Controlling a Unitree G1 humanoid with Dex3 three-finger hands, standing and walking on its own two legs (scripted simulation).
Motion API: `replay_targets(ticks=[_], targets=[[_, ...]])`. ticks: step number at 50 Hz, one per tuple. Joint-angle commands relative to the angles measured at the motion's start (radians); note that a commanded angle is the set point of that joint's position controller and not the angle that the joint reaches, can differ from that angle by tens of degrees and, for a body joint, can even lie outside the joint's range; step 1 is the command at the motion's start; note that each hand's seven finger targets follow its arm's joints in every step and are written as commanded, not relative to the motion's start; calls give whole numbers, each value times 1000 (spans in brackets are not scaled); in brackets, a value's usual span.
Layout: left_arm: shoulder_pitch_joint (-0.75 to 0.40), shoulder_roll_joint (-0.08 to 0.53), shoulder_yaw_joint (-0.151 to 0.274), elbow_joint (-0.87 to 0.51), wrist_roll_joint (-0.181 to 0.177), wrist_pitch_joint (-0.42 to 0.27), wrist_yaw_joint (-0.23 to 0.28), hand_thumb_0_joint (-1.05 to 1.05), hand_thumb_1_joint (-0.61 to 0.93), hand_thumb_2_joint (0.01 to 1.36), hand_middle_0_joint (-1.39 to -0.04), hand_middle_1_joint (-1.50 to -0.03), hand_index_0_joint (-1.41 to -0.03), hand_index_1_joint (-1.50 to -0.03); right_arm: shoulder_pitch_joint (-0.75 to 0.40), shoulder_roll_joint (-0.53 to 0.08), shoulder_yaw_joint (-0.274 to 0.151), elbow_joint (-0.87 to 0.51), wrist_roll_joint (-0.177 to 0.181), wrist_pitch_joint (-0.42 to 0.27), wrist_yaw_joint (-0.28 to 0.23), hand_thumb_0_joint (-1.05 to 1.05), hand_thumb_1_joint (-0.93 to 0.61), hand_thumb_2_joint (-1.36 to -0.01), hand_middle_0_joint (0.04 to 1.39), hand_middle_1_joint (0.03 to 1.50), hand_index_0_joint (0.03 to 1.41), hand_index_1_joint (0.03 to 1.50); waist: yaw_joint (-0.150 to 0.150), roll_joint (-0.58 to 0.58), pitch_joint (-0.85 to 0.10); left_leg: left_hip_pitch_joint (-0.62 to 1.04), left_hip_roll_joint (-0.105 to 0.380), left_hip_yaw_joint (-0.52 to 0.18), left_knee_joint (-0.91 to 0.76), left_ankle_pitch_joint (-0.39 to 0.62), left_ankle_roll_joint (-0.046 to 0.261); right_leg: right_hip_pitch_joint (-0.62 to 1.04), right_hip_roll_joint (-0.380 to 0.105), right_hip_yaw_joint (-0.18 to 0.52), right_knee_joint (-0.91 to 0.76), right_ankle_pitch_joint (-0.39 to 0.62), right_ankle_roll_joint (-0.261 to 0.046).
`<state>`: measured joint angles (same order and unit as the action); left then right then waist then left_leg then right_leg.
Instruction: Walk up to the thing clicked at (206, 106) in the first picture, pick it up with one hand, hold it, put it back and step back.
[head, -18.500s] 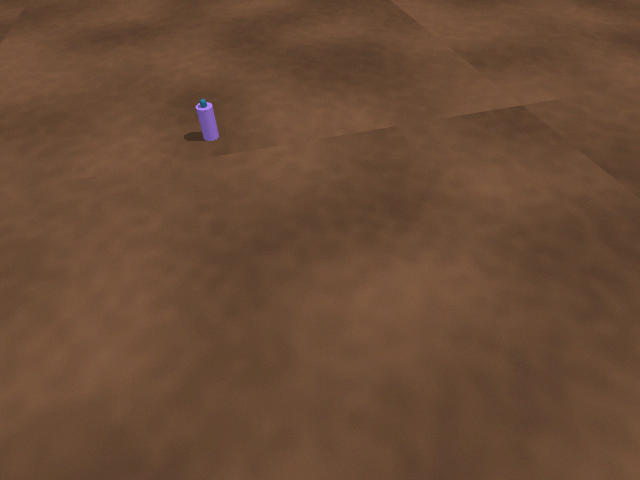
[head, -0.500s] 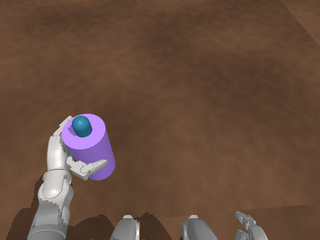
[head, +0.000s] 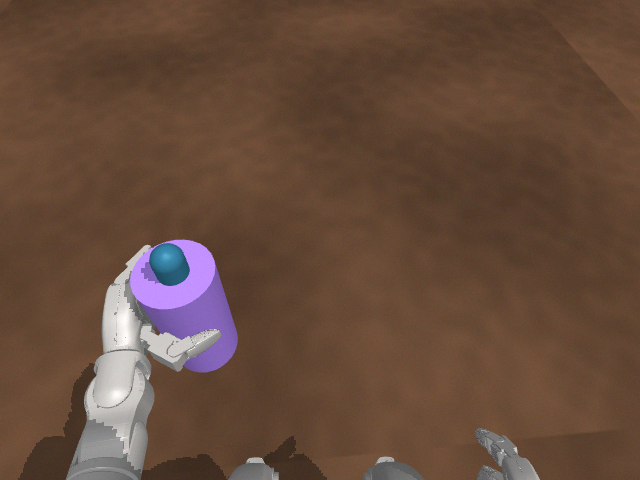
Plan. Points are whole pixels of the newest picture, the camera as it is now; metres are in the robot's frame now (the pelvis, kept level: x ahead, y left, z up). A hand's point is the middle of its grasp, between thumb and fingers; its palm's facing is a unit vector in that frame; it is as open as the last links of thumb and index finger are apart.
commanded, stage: lift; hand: left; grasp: from the side
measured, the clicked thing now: (189, 305) +0.33 +0.17 +0.02
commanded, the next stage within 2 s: hold in 0.20 s
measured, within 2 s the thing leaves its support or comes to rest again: neither
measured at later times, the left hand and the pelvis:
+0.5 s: hand (172, 303) +0.32 +0.18 +0.04, palm faces +0.13 -0.99 -0.03, open 11.8 cm; pelvis +0.00 +0.00 +0.01, yaw +0 degrees
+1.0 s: hand (175, 304) +0.31 +0.17 +0.05, palm faces +0.13 -0.99 -0.03, open 11.8 cm; pelvis +0.00 +0.00 +0.02, yaw +0 degrees
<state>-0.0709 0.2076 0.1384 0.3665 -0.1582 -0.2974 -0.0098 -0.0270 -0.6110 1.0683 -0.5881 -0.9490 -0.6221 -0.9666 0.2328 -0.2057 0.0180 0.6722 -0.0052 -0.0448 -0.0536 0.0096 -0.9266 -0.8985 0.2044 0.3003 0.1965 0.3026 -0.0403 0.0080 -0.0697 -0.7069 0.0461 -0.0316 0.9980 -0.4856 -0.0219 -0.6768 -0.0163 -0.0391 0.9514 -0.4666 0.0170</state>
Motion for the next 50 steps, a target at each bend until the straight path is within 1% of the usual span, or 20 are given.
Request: replay_targets(ticks=[1, 3, 7, 10, 12, 13, 14, 15, 16, 20, 22, 27, 31, 33, 37, 40, 41, 43, 47, 50], targets=[[-328, 139, 77, -346, -45, -146, -6, 0, -70, 1180, -1147, -1320, -1163, -1326, 15, -139, -56, -114, 3, -35, -12, 0, -920, -904, 200, 300, 200, 300, 1, 71, -368, 245, -35, 11, -140, 380, 20, 180, 34, -2, -121, 390, -27], [-330, 142, 90, -358, -53, -150, -9, 0, -77, 1175, -1160, -1324, -1174, -1331, 16, -138, -55, -115, 7, -36, -12, 0, -925, -905, 200, 300, 200, 300, 7, 55, -370, 237, -38, 13, -143, 386, 24, 213, 31, 2, -127, 413, -25], [-351, 138, 73, -395, -51, -153, -8, 0, -80, 1151, -1136, -1294, -1149, -1302, 23, -135, -53, -108, 2, -34, -12, 0, -924, -905, 199, 300, 199, 300, -6, 72, -389, 279, -38, 20, -142, 427, 24, 226, 31, 7, -138, 455, -21], [-341, 119, 71, -350, -51, -150, -6, 0, -76, 1173, -1152, -1316, -1165, -1324, 14, -135, -55, -108, 1, -34, -9, 0, -922, -906, 199, 300, 199, 300, -3, 58, -345, 255, -37, 17, -152, 411, 25, 220, 32, 4, -144, 436, -23], [-384, 166, 92, -407, -40, -160, 0, 0, -67, 1163, -1151, -1310, -1164, -1317, 15, -137, -57, -106, 1, -31, -9, 0, -922, -905, 199, 300, 199, 300, 6, 94, -357, 285, -35, 16, -171, 411, 19, 219, 32, 1, -144, 418, -27], [-372, 143, 69, -369, -36, -156, -3, 0, -56, 1166, -1141, -1307, -1155, -1314, 19, -141, -59, -105, 0, -28, -9, 0, -921, -905, 200, 300, 200, 300, -8, 87, -340, 287, -34, 14, -171, 412, 18, 208, 34, 0, -146, 412, -27], [-356, 151, 83, -397, -37, -159, -2, 0, -55, 1171, -1141, -1303, -1153, -1312, 14, -134, -56, -110, 0, -26, -8, 0, -919, -905, 199, 300, 200, 300, 6, 88, -342, 284, -36, 14, -177, 410, 17, 222, 33, -1, -152, 415, -27], [-337, 128, 70, -351, -38, -156, -2, 0, -55, 1168, -1155, -1313, -1168, -1320, 9, -137, -57, -111, 1, -27, -7, 0, -922, -905, 200, 300, 199, 300, -2, 69, -316, 272, -37, 13, -185, 379, 18, 221, 33, -2, -156, 391, -27], [-336, 134, 83, -360, -42, -157, -2, 0, -41, 1088, -1157, -1296, -1176, -1294, 4, -136, -58, -114, 1, -28, -7, 0, -931, -904, 200, 300, 199, 300, 10, 71, -309, 269, -36, 15, -191, 372, 18, 228, 33, -2, -161, 386, -27], [-354, 127, 71, -411, -39, -157, 6, 0, -44, 1067, -1136, -1267, -1152, -1266, 5, -129, -55, -121, 2, -27, -3, 0, -933, -905, 199, 300, 199, 300, 9, 92, -341, 299, -36, 15, -203, 377, 14, 243, 34, -5, -166, 387, -28], [-330, 122, 71, -368, -39, -153, 7, 0, -59, 1064, -1128, -1268, -1147, -1266, -8, -140, -62, -122, 2, -27, -4, 0, -930, -904, 200, 300, 199, 300, 4, 81, -299, 286, -37, 15, -212, 345, 14, 230, 36, -4, -176, 359, -27], [-359, 127, 58, -406, -36, -150, 5, 0, -40, 1074, -1126, -1263, -1143, -1264, 6, -136, -58, -117, 3, -30, -6, 0, -928, -905, 199, 300, 199, 300, -1, 89, -337, 333, -31, 11, -214, 409, 12, 247, 37, -9, -177, 402, -28], [-356, 107, 52, -377, -40, -143, 8, 0, -37, 1081, -1133, -1275, -1150, -1275, -7, -135, -59, -115, 5, -34, -3, 0, -929, -906, 199, 300, 199, 300, 0, 72, -275, 302, -34, 12, -231, 361, 13, 247, 35, -8, -191, 369, -25], [-362, 131, 67, -380, -33, -145, 11, 0, -20, 1085, -1139, -1277, -1154, -1277, -14, -140, -62, -118, 7, -36, -3, 0, -928, -906, 199, 300, 199, 300, 9, 76, -269, 306, -33, 10, -249, 326, 11, 245, 35, -11, -199, 332, -28], [-338, 106, 44, -415, -37, -142, 8, 0, -21, 1083, -1129, -1269, -1145, -1269, -13, -133, -57, -124, 6, -43, -3, 0, -929, -906, 199, 300, 199, 300, 7, 77, -302, 338, -36, 17, -239, 386, 12, 279, 33, -8, -205, 394, -24], [-305, 118, 62, -367, -33, -131, 10, 0, -12, 1087, -1126, -1272, -1142, -1272, -8, -138, -62, -113, 6, -40, -4, 0, -926, -906, 199, 300, 199, 300, 10, 57, -295, 333, -37, 23, -233, 403, 16, 297, 30, -3, -214, 420, -20], [-337, 112, 55, -396, -31, -133, 12, 0, -11, 1088, -1131, -1278, -1148, -1277, -8, -130, -58, -113, 4, -43, -3, 0, -926, -906, 199, 300, 199, 300, 7, 49, -309, 338, -34, 19, -233, 417, 17, 302, 31, -5, -210, 431, -21], [-389, 110, 43, -417, -29, -139, 11, 0, -18, 1095, -1126, -1276, -1141, -1277, -21, -124, -54, -116, 2, -44, -1, 0, -921, -905, 199, 300, 199, 300, -1, 90, -285, 341, -34, 20, -241, 391, 13, 268, 30, -5, -213, 402, -23], [-395, 104, 59, -368, -33, -143, 9, 0, 21, 1122, -1133, -1291, -1148, -1293, -34, -122, -53, -119, 4, -48, -1, 0, -921, -906, 199, 300, 199, 300, 4, 48, -246, 308, -37, 20, -254, 319, 19, 267, 26, -4, -230, 351, -19], [-378, 129, 76, -396, -32, -151, 7, 0, 10, 1112, -1133, -1285, -1149, -1286, -31, -126, -57, -123, 3, -50, 1, 0, -923, -906, 199, 300, 199, 300, 16, 71, -290, 322, -42, 26, -256, 310, 18, 284, 24, 0, -236, 342, -19]])
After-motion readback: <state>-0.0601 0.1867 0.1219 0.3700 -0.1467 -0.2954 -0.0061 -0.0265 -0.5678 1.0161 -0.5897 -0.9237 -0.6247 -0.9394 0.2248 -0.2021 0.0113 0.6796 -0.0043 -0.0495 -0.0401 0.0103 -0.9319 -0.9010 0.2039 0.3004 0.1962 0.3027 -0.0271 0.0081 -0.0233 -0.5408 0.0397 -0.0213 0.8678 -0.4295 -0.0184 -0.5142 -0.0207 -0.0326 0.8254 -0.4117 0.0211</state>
